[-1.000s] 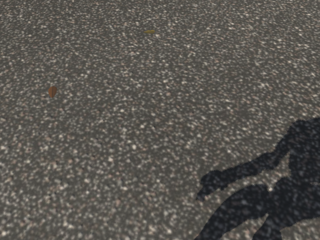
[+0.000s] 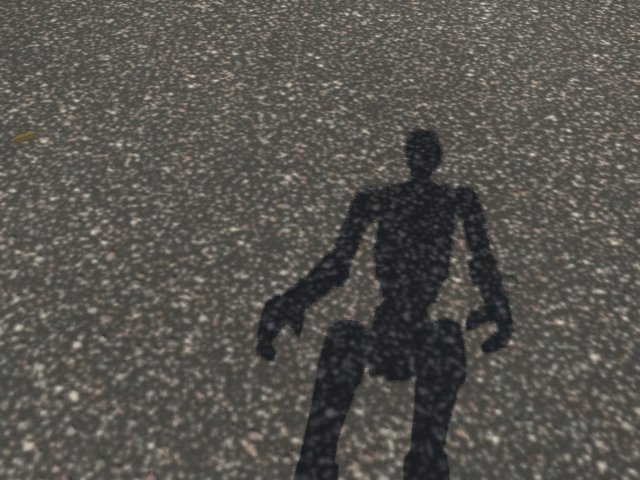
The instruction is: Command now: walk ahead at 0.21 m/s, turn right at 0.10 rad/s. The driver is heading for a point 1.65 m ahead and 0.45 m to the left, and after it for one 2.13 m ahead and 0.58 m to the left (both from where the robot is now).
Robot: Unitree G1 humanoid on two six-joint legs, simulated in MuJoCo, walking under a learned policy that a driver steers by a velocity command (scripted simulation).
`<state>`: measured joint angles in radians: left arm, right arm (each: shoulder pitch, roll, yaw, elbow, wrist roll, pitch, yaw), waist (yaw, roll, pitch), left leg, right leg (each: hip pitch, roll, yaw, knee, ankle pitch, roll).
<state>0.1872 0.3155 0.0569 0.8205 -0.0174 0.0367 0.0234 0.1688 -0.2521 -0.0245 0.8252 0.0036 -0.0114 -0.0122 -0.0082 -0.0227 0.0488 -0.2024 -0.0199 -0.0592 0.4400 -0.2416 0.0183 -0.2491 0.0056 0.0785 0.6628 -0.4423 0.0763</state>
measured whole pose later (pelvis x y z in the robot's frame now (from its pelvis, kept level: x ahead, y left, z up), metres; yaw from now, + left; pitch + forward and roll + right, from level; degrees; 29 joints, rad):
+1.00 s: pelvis +0.46 +0.03 -0.02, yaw +1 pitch +2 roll +2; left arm 0.04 0.26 0.02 0.71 0.01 -0.10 -0.04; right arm 0.38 -0.30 -0.04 0.89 0.01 -0.04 0.00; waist -0.08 -0.03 0.04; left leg 0.04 -0.04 0.03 0.38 -0.42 0.02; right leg -0.49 -0.03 0.00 0.46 0.07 -0.05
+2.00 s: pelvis +0.57 +0.04 -0.01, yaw +31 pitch +2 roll -1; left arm 0.11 0.30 0.08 0.81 0.01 -0.02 0.00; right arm 0.14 -0.34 -0.08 0.66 0.01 0.05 -0.03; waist -0.01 0.04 0.04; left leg -0.37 -0.12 -0.22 0.69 -0.41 0.01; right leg -0.25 0.04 0.05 0.47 -0.22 0.00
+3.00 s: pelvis +0.83 +0.16 +0.01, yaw +35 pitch +1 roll -1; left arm 0.33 0.27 0.04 0.86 0.00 -0.09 -0.03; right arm 0.21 -0.31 -0.05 0.73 0.01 -0.06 -0.01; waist 0.05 0.05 0.02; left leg -0.64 0.13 -0.04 0.97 -0.15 0.00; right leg -0.10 0.07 -0.05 0.26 -0.17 -0.08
